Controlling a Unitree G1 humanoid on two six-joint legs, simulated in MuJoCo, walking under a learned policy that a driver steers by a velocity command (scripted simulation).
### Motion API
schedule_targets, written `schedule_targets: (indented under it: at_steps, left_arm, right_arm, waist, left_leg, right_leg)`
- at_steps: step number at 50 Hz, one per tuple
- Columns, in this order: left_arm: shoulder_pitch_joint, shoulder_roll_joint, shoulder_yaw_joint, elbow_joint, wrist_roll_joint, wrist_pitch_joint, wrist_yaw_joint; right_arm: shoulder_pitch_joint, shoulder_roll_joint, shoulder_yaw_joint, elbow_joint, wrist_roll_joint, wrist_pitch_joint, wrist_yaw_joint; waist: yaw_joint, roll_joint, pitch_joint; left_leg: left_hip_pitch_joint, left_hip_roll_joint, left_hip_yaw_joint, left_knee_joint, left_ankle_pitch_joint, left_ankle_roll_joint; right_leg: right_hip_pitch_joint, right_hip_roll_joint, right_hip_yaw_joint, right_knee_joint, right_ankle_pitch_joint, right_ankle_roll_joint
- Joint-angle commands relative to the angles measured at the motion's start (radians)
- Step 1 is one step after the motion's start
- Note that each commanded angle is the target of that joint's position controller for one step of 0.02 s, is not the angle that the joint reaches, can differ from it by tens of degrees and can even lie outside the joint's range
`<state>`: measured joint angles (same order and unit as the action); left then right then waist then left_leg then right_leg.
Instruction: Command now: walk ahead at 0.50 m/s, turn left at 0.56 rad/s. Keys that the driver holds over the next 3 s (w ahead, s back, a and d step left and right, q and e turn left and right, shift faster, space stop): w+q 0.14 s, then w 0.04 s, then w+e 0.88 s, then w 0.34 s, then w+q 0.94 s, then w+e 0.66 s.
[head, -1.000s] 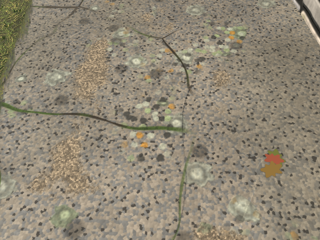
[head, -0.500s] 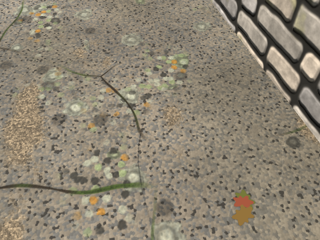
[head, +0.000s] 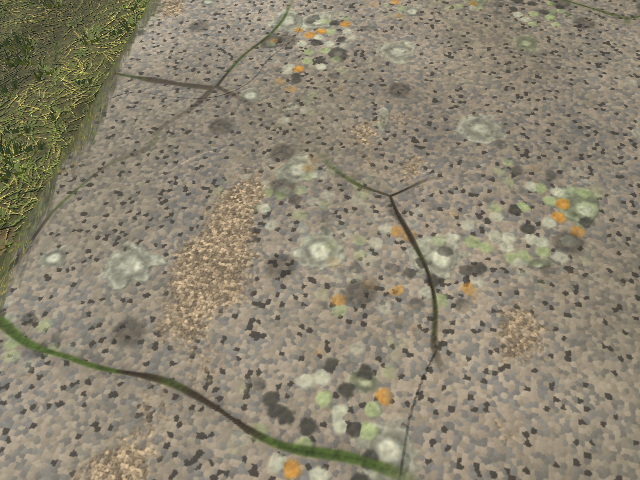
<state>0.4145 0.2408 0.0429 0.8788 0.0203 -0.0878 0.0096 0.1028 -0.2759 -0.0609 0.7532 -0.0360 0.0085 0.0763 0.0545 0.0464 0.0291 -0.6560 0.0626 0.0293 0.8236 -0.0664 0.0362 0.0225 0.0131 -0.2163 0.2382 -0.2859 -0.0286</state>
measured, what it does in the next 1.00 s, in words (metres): walks ahead: left foot, then right foot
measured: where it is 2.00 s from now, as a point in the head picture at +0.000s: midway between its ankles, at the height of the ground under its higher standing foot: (395, 252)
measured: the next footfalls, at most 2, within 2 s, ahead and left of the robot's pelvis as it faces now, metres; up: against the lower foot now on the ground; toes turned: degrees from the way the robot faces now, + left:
left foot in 0.14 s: +0.23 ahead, +0.10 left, +0.00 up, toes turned +10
right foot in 0.72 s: +0.53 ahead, -0.02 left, +0.00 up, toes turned -7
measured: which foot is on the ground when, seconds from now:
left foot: up 0.00-0.12, down 0.14-0.72, up 0.74-1.00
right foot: down 0.00-0.16, up 0.18-0.70, down 0.72-1.00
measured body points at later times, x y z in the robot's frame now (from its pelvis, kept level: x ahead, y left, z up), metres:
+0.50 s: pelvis +0.27 +0.06 +0.00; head +0.28 +0.07 +0.45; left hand +0.34 +0.32 -0.13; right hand +0.31 -0.21 -0.13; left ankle +0.19 +0.10 -0.74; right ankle +0.42 -0.09 -0.67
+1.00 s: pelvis +0.54 +0.02 +0.00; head +0.57 +0.00 +0.45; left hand +0.62 +0.29 -0.12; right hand +0.65 -0.26 -0.11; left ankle +0.69 +0.18 -0.67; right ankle +0.50 -0.01 -0.74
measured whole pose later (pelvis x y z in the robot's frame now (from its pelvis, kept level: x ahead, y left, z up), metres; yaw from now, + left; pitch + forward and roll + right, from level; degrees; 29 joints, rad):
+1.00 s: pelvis +0.54 +0.02 +0.00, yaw -13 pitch +1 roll +0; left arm 0.36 0.27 0.07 0.89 0.00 -0.04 -0.01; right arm 0.12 -0.26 -0.02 0.76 -0.05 -0.03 0.01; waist 0.03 0.03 0.04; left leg -0.65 0.13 -0.06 0.91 -0.17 -0.05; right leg -0.11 0.16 0.07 0.31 -0.21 -0.14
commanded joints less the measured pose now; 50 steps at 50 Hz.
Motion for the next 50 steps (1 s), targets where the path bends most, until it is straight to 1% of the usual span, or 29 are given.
schedule_targets:
  at_steps: [1,3,5,6,7,8,9,10,11,12,14,17,22,25,29,32,33,34,35,36,37,38,39,40,41,42,43,46,50]
  left_arm:
    - [-0.009,0.140,0.030,-0.043,0.000,-0.010,0.006]
    - [0.008,0.157,0.033,-0.027,0.001,0.002,0.011]
    - [0.015,0.191,0.040,-0.015,0.002,0.017,0.018]
    - [0.017,0.205,0.042,-0.014,0.002,0.027,0.019]
    - [0.006,0.206,0.041,-0.024,0.000,0.034,0.019]
    - [0.043,0.123,0.019,-0.066,-0.007,0.030,0.009]
    - [0.013,0.104,0.017,-0.133,-0.008,0.023,-0.005]
    - [-0.097,0.153,0.026,-0.137,-0.001,0.020,-0.007]
    - [-0.105,0.124,0.015,-0.134,-0.019,0.010,-0.011]
    - [-0.077,0.110,0.011,-0.107,-0.019,0.008,-0.011]
    - [-0.004,0.095,0.010,-0.061,0.008,0.044,-0.019]
    - [-0.016,0.082,0.016,-0.046,0.003,0.070,-0.037]
    - [-0.184,0.076,0.022,-0.081,-0.003,0.070,-0.043]
    - [-0.260,0.055,0.011,-0.099,0.002,0.064,-0.049]
    - [-0.370,0.034,-0.005,-0.144,0.009,0.060,-0.060]
    - [-0.322,0.051,0.000,-0.143,0.009,0.062,-0.057]
    - [-0.264,0.064,0.006,-0.129,0.011,0.063,-0.053]
    - [-0.171,0.087,0.018,-0.104,0.013,0.060,-0.049]
    - [-0.037,0.118,0.035,-0.065,0.021,0.052,-0.043]
    - [0.101,0.201,0.066,-0.038,0.033,0.051,-0.028]
    - [0.031,0.291,0.090,-0.063,0.014,0.064,-0.020]
    - [0.018,0.271,0.091,-0.060,-0.021,0.070,-0.023]
    - [-0.038,0.225,0.079,-0.061,-0.021,0.070,-0.016]
    - [-0.072,0.164,0.063,-0.054,-0.017,0.069,-0.015]
    - [-0.103,0.138,0.054,-0.054,-0.017,0.061,-0.011]
    - [-0.126,0.128,0.048,-0.059,-0.018,0.053,-0.008]
    - [-0.122,0.134,0.047,-0.058,-0.020,0.042,-0.010]
    - [-0.084,0.178,0.058,-0.050,-0.022,0.026,-0.015]
    - [-0.008,0.181,0.061,-0.041,-0.024,0.033,-0.015]
  right_arm:
    - [-0.120,-0.014,0.013,-0.103,-0.002,-0.013,0.012]
    - [-0.128,-0.025,0.011,-0.114,-0.007,-0.013,0.007]
    - [-0.056,-0.047,0.000,-0.100,-0.011,-0.014,-0.005]
    - [0.044,-0.068,-0.012,-0.073,-0.013,-0.021,-0.013]
    - [0.208,-0.101,-0.032,-0.019,-0.022,-0.029,-0.027]
    - [0.303,-0.201,-0.061,-0.003,-0.032,-0.029,-0.045]
    - [0.278,-0.275,-0.076,-0.030,0.003,-0.021,-0.052]
    - [0.283,-0.224,-0.065,-0.015,0.019,-0.011,-0.064]
    - [0.228,-0.169,-0.049,-0.002,0.020,-0.017,-0.073]
    - [0.189,-0.115,-0.031,0.007,0.018,-0.029,-0.074]
    - [0.143,-0.067,-0.011,0.019,0.018,-0.056,-0.073]
    - [0.182,-0.084,-0.014,0.055,0.019,-0.088,-0.067]
    - [0.240,-0.074,-0.006,0.094,0.021,-0.101,-0.072]
    - [0.255,-0.064,0.003,0.112,0.021,-0.107,-0.080]
    - [0.328,-0.066,0.010,0.159,0.017,-0.102,-0.100]
    - [0.318,-0.106,0.006,0.173,0.011,-0.093,-0.115]
    - [0.307,-0.123,0.002,0.173,0.009,-0.087,-0.121]
    - [0.292,-0.140,-0.002,0.168,0.004,-0.079,-0.122]
    - [0.271,-0.150,-0.004,0.157,0.007,-0.073,-0.120]
    - [0.248,-0.132,0.002,0.122,0.014,-0.079,-0.113]
    - [0.280,-0.039,0.015,0.059,0.026,-0.091,-0.089]
    - [0.201,-0.104,0.009,0.044,0.008,-0.103,-0.082]
    - [0.151,-0.092,0.015,0.021,0.019,-0.118,-0.077]
    - [0.159,-0.095,0.014,0.025,0.024,-0.123,-0.077]
    - [0.151,-0.088,0.013,0.020,0.010,-0.109,-0.078]
    - [0.179,-0.076,0.018,0.027,-0.007,-0.086,-0.075]
    - [0.192,-0.067,0.020,0.026,-0.015,-0.067,-0.071]
    - [0.132,-0.054,0.024,-0.009,-0.015,-0.043,-0.064]
    - [-0.037,-0.052,0.029,-0.069,-0.007,-0.042,-0.060]
  waist:
    - [-0.007,-0.126,0.064]
    - [-0.014,-0.128,0.054]
    - [-0.053,-0.150,-0.006]
    - [-0.095,-0.147,-0.069]
    - [-0.171,-0.102,-0.161]
    - [-0.179,0.051,-0.276]
    - [-0.144,0.178,-0.359]
    - [-0.178,0.002,-0.258]
    - [-0.136,-0.014,-0.138]
    - [-0.087,-0.056,-0.071]
    - [-0.026,-0.033,-0.044]
    - [-0.021,-0.016,-0.019]
    - [-0.066,0.006,0.053]
    - [-0.083,0.010,0.065]
    - [-0.115,0.004,0.087]
    - [-0.073,0.042,0.031]
    - [-0.043,0.059,-0.004]
    - [0.000,0.064,-0.057]
    - [0.067,0.044,-0.126]
    - [0.133,-0.056,-0.217]
    - [0.029,-0.316,-0.276]
    - [0.067,-0.115,-0.259]
    - [0.037,-0.067,-0.133]
    - [-0.014,0.007,-0.031]
    - [-0.049,0.017,0.006]
    - [-0.074,-0.002,0.004]
    - [-0.084,-0.023,-0.006]
    - [-0.078,-0.058,-0.001]
    - [-0.011,-0.098,0.012]
  left_leg:
    - [0.029,-0.011,0.061,-0.129,0.007,0.032]
    - [0.080,-0.046,0.098,-0.179,-0.065,0.068]
    - [0.201,-0.116,0.133,-0.204,-0.173,0.114]
    - [0.321,-0.154,0.129,-0.238,-0.199,0.141]
    - [0.552,-0.164,0.091,-0.312,-0.168,0.176]
    - [0.863,0.088,-0.254,-0.348,-0.323,0.254]
    - [1.003,0.321,-0.784,-0.505,-0.244,0.378]
    - [0.940,0.295,-0.635,-0.536,-0.126,0.340]
    - [0.798,0.269,-0.481,-0.536,0.003,0.310]
    - [0.669,0.215,-0.370,-0.556,0.131,0.255]
    - [0.530,0.148,-0.223,-0.601,0.219,0.198]
    - [0.511,0.123,-0.135,-0.657,0.247,0.168]
    - [0.589,0.105,-0.021,-0.708,0.236,0.099]
    - [0.634,0.107,0.039,-0.711,0.299,0.084]
    - [0.754,0.140,0.095,-0.668,0.474,0.076]
    - [0.823,0.162,0.139,-0.508,0.879,0.055]
    - [0.832,0.170,0.150,-0.411,1.000,0.052]
    - [0.811,0.177,0.158,-0.264,1.023,0.054]
    - [0.722,0.165,0.170,-0.055,0.891,0.055]
    - [0.511,0.113,0.187,0.268,0.519,0.040]
    - [0.045,-0.144,0.111,0.645,-0.440,-0.019]
    - [-0.079,-0.093,-0.086,0.686,-0.394,-0.005]
    - [-0.103,-0.033,-0.101,0.617,-0.306,-0.003]
    - [-0.050,0.002,-0.085,0.504,-0.265,-0.008]
    - [0.004,0.027,-0.087,0.426,-0.261,-0.023]
    - [0.062,0.033,-0.079,0.383,-0.254,-0.041]
    - [0.088,0.033,-0.068,0.346,-0.251,-0.054]
    - [0.068,0.034,-0.032,0.218,-0.176,-0.088]
    - [0.010,0.020,-0.021,0.007,-0.013,-0.104]
  right_leg:
    - [-0.021,-0.271,0.058,-0.059,0.507,-0.092]
    - [0.034,-0.280,0.021,0.014,0.697,-0.079]
    - [0.075,-0.285,-0.014,0.192,0.996,-0.071]
    - [0.059,-0.284,-0.023,0.353,1.030,-0.068]
    - [-0.056,-0.264,-0.042,0.590,0.888,-0.044]
    - [-0.377,-0.204,-0.037,0.911,0.355,-0.006]
    - [-0.677,-0.004,0.095,1.192,-0.267,0.039]
    - [-0.764,-0.066,0.220,1.193,-0.154,0.026]
    - [-0.747,-0.104,0.218,1.132,-0.073,0.014]
    - [-0.671,-0.135,0.222,1.033,-0.044,0.008]
    - [-0.534,-0.150,0.235,0.944,-0.023,0.010]
    - [-0.555,-0.127,0.244,0.895,0.046,0.005]
    - [-0.714,-0.090,0.272,0.724,0.229,0.004]
    - [-0.708,-0.075,0.224,0.583,0.310,0.000]
    - [-0.702,-0.052,0.129,0.429,0.286,-0.033]
    - [-0.578,0.024,0.063,0.382,0.152,-0.092]
    - [-0.513,0.055,0.050,0.381,0.095,-0.117]
    - [-0.410,0.079,0.056,0.360,0.053,-0.145]
    - [-0.225,0.089,0.093,0.277,0.066,-0.181]
    - [0.010,-0.077,0.319,0.217,-0.006,-0.254]
    - [0.290,-0.351,0.904,0.122,0.091,-0.424]
    - [0.268,-0.348,0.912,0.068,0.110,-0.445]
    - [0.145,-0.330,0.780,0.043,0.139,-0.405]
    - [-0.010,-0.285,0.683,0.012,0.234,-0.348]
    - [-0.101,-0.226,0.606,0.001,0.311,-0.307]
    - [-0.158,-0.183,0.544,-0.012,0.364,-0.288]
    - [-0.184,-0.160,0.514,-0.016,0.410,-0.282]
    - [-0.221,-0.113,0.470,-0.036,0.462,-0.266]
    - [-0.163,-0.081,0.479,-0.018,0.466,-0.209]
